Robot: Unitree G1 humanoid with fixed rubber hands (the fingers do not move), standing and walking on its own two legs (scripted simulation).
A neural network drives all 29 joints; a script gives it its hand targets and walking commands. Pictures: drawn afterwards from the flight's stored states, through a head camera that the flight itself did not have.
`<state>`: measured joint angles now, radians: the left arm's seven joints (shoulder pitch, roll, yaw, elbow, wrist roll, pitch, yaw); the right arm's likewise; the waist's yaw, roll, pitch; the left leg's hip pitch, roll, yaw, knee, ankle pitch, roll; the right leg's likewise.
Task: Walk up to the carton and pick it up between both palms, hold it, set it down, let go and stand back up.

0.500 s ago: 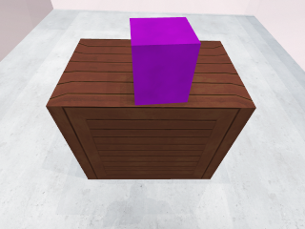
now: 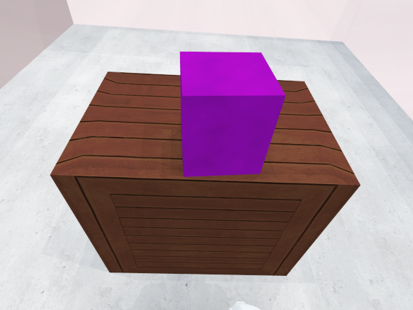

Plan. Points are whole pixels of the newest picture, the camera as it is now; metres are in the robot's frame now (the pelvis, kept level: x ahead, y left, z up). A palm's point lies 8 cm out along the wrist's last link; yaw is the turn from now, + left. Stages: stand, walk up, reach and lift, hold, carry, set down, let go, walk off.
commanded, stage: walk up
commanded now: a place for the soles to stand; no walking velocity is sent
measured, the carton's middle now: (221, 115) +0.58 -0.04 +0.08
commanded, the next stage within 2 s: none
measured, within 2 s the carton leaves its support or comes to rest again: neither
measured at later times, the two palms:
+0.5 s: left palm (100, 297) +0.18 +0.19 -0.05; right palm out of the picture +0.11 -0.38 -0.14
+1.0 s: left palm (88, 303) +0.18 +0.23 -0.09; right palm out of the picture +0.09 -0.34 -0.14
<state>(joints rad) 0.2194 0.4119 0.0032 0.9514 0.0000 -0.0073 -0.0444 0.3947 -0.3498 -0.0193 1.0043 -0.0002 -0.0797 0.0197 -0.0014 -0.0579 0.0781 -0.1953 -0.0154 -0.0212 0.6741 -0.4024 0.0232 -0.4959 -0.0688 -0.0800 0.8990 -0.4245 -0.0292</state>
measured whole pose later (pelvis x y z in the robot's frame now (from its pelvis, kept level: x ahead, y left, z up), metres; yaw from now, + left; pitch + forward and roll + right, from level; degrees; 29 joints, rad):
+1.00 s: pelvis +0.10 -0.05 +0.00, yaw -4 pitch -4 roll -2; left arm 0.22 0.29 0.00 0.95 0.00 -0.04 0.03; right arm 0.27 -0.36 -0.02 1.04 0.00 0.06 0.01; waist 0.00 0.10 0.10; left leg -0.27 0.02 -0.06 0.85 -0.42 0.00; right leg -0.27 0.08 -0.10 0.58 -0.25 -0.10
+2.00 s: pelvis +0.08 -0.02 +0.00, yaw -2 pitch -5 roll -1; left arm 0.19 0.35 0.00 0.95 0.00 -0.02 0.01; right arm 0.13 -0.35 -0.02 1.01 0.00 0.01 0.00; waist 0.00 0.01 0.12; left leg -0.24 -0.02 -0.06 0.70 -0.37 0.02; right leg -0.28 0.01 -0.10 0.64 -0.27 -0.05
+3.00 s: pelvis +0.09 -0.02 +0.00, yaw -2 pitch -4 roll -1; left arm 0.19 0.35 0.00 0.95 0.00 -0.02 0.01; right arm 0.13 -0.35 -0.02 1.01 0.00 0.01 0.00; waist 0.00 0.01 0.12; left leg -0.24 -0.03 -0.06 0.68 -0.37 0.02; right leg -0.28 0.00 -0.10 0.63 -0.27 -0.05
